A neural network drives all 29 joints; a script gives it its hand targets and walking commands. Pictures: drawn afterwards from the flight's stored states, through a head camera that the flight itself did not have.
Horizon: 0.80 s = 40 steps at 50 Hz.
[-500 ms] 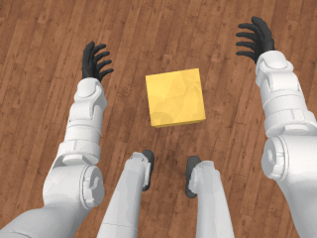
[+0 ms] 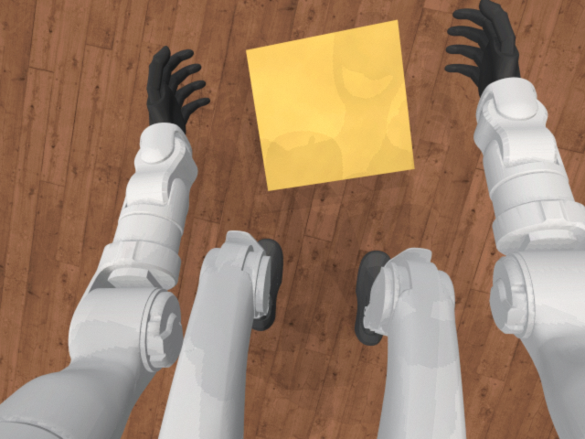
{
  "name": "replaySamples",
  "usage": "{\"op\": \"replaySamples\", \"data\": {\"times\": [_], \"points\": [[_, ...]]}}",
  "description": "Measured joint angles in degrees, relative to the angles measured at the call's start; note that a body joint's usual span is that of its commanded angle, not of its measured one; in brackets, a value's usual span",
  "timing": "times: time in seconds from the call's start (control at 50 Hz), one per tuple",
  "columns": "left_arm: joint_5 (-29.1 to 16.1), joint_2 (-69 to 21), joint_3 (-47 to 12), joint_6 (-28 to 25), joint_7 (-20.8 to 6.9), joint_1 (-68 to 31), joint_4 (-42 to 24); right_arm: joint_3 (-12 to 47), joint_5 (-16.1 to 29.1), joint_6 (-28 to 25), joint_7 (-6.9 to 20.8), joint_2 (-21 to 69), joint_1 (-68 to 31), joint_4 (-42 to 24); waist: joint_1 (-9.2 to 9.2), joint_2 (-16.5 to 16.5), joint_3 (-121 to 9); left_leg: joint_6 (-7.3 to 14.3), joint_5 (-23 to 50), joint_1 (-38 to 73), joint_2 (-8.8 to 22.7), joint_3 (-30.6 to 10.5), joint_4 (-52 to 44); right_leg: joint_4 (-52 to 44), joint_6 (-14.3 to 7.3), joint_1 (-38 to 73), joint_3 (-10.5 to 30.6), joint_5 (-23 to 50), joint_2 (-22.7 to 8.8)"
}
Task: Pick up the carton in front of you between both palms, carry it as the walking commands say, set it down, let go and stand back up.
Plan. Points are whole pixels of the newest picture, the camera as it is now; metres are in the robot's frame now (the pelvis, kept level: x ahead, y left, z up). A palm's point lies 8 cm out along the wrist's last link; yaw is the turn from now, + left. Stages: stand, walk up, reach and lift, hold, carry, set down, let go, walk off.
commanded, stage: reach and lift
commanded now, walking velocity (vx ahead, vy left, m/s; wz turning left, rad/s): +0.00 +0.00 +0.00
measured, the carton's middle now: (330, 123) +0.48 -0.01 -0.36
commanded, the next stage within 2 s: none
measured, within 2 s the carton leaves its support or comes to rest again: leaves its support in 1.22 s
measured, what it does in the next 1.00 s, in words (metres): lowers itself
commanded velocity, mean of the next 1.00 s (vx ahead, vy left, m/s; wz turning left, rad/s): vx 0.00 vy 0.00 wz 0.00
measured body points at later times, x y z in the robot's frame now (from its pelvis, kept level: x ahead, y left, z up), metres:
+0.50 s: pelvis -0.03 +0.00 -0.11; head +0.34 -0.03 +0.14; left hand +0.49 +0.20 -0.29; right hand +0.53 -0.17 -0.31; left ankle +0.11 +0.13 -0.45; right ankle +0.09 -0.11 -0.45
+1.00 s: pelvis -0.03 +0.00 -0.10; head +0.34 -0.03 +0.16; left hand +0.49 +0.16 -0.28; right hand +0.53 -0.15 -0.29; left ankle +0.11 +0.13 -0.45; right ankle +0.09 -0.11 -0.45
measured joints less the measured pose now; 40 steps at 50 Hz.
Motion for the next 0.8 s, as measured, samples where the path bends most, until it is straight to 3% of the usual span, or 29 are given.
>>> {"op": "replaySamples", "data": {"times": [0.18,0.34,0.44,0.54,0.8], "points": [[-4.54,2.29,-3.46,1.74,2.63,-10.94,6.34,5.58,6.07,0.94,-1.11,-4.11,-11.94,8.14,0.18,0.87,11.23,-0.1,0.46,-5.98,-0.22,0.2,13.0,13.16,-0.24,-6.17,0.33,0.46,-0.12],[-7.66,5.54,-6.43,-0.15,1.98,-20.12,16.84,8.94,8.37,-1.06,-1.31,-5.11,-18.69,16.23,0.28,2.16,18.27,-0.34,0.6,-8.35,-0.69,0.33,19.02,19.52,-0.53,-8.59,0.53,0.33,-0.54],[-11.53,7.72,-9.42,-1.84,1.14,-22.37,20.2,10.61,8.77,-2.52,-1.82,-4.99,-18.96,15.71,-0.02,3.58,20.19,-0.51,0.11,-9.58,-1.34,0.26,21.26,22.0,-0.59,-9.51,0.52,-0.71,-1.16],[-13.94,8.18,-11.5,-2.81,1.44,-22.07,19.56,11.41,9.01,-3.02,-2.48,-4.59,-17.7,12.65,-0.28,4.22,20.34,-0.64,-0.68,-9.99,-1.8,-0.1,22.58,23.26,-0.62,-9.48,0.19,-1.89,-1.62],[-9.65,4.91,-9.89,-3.59,1.77,-19.36,19.41,9.43,7.46,-3.76,-2.27,-1.59,-16.45,15.67,-0.68,2.93,16.1,-0.54,-0.84,-10.01,-2.02,-0.25,20.77,21.36,-0.51,-9.24,0.06,-2.2,-1.78]]}}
